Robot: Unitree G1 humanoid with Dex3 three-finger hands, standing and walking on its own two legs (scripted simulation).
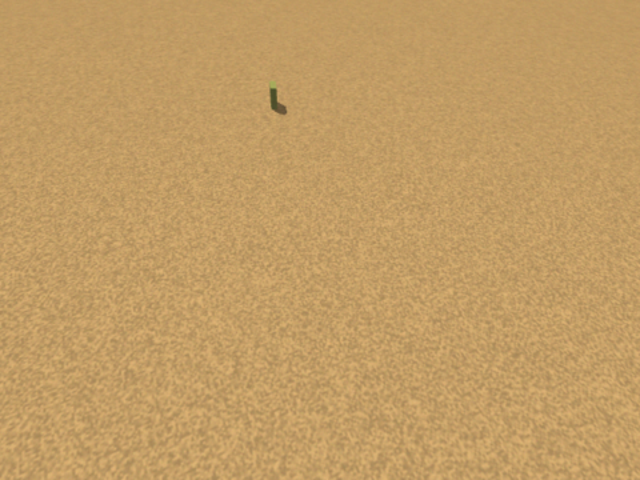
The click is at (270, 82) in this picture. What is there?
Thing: carton on end
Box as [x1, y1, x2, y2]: [270, 81, 276, 108]
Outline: 270,81 271,108 276,108 275,81
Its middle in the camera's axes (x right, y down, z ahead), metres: -0.26 -0.85 +2.27
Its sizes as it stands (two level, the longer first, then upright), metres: 0.084 0.035 0.130
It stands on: the floor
